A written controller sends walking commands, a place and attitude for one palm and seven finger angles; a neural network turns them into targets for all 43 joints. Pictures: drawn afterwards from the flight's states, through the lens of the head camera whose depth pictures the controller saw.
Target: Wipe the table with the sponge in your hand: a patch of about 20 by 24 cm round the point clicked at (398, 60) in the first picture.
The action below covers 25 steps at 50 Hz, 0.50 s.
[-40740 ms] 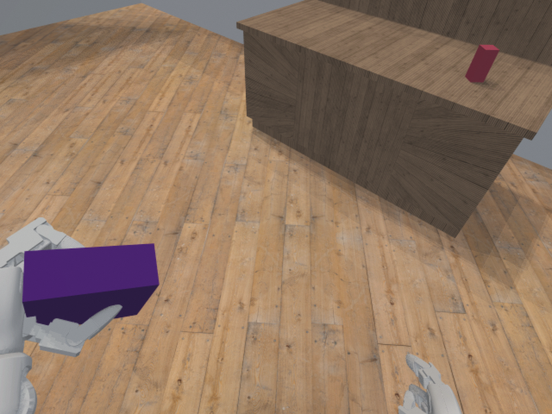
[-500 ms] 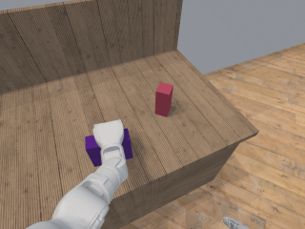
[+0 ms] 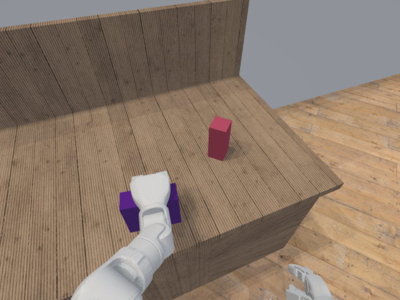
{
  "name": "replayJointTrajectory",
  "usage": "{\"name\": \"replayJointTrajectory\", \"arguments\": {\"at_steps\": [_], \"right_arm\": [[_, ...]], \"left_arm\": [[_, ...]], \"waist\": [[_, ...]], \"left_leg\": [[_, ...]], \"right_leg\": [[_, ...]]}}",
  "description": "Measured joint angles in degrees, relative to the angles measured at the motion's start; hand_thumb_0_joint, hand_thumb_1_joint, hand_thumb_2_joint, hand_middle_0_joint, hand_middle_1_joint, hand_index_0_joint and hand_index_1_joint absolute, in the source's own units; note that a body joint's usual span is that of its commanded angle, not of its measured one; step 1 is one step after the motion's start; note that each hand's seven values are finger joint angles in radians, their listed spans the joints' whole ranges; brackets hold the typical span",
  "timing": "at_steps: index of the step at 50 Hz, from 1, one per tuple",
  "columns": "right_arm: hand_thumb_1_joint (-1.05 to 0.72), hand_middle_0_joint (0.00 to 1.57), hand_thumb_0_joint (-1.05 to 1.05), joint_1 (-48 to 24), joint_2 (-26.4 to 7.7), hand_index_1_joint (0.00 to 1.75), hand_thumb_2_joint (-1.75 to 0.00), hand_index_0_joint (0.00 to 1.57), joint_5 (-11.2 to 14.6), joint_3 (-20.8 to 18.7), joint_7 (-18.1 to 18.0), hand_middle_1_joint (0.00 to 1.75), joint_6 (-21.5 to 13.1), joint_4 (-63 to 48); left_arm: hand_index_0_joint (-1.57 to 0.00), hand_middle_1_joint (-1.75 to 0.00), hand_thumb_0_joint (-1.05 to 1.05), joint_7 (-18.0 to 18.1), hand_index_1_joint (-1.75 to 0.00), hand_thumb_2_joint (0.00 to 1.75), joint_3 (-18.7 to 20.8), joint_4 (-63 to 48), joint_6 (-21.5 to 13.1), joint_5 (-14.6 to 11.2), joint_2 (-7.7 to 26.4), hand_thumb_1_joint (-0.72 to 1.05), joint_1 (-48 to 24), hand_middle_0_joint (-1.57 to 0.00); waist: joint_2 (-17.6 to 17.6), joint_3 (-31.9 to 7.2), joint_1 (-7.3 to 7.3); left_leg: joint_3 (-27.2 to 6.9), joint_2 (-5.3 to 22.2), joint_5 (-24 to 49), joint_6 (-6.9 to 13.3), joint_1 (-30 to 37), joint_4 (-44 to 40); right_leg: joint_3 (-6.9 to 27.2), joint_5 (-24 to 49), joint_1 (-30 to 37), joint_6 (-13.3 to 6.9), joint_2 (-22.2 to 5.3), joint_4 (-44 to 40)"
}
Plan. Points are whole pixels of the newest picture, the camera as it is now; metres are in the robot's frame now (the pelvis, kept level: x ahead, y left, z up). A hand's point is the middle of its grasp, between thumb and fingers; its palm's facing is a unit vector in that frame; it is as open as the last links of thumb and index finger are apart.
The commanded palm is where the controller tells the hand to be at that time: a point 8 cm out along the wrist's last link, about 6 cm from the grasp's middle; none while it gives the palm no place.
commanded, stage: wipe back along the third lane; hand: left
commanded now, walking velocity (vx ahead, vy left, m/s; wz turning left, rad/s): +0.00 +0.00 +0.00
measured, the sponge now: (153, 212) +0.34 +0.15 -0.07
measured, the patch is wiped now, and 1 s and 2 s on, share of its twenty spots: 1.00 1.00 1.00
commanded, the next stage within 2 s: slide back across to the middle lane in 0.72 s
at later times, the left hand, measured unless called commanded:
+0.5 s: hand (155, 204) +0.34 +0.14 -0.04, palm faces -0.08 -0.01 -1.00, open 9.2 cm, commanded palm +0.29 +0.12 -0.01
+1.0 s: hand (154, 206) +0.33 +0.14 -0.03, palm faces -0.08 -0.02 -1.00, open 9.2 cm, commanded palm +0.29 +0.14 +0.01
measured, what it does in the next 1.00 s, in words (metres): stands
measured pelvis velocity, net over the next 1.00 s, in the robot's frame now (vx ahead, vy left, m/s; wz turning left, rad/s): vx -0.01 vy -0.01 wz -0.01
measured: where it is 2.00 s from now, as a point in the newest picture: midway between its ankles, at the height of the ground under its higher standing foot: outside the picture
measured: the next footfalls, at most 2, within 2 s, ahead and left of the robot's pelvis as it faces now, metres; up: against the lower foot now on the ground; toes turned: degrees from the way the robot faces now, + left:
none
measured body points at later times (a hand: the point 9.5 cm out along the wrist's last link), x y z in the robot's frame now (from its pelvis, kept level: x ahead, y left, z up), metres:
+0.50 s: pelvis -0.01 -0.01 +0.00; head +0.01 -0.01 +0.45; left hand +0.34 +0.14 +0.02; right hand +0.16 -0.23 -0.12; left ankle -0.01 +0.10 -0.73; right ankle +0.01 -0.08 -0.73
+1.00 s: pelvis -0.01 -0.01 +0.00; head +0.00 -0.02 +0.45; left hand +0.33 +0.14 +0.02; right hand +0.17 -0.23 -0.12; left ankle -0.01 +0.10 -0.73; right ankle +0.01 -0.08 -0.73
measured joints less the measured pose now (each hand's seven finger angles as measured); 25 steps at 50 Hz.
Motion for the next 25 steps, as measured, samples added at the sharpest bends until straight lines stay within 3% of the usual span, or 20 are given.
{"name": "replayJointTrajectory", "arguments": {"at_steps": [25], "right_arm": [[-0.91, 0.19, 0.01, 1.46, 0.11, 0.3, -0.9, 0.2, 0.12, -0.08, -0.47, 0.3, 0.12, 0.7]], "left_arm": [[-0.78, -1.47, 0.0, 0.14, -1.5, 1.12, 1.01, 0.36, -0.72, -0.07, 0.76, -0.44, -0.36, -0.76]], "waist": [[0.23, 0.07, -0.48]], "left_leg": [[0.09, 0.28, 0.21, -0.42, -1.4, 1.06]], "right_leg": [[-0.05, 0.12, -1.61, -0.43, 0.23, 1.37]]}}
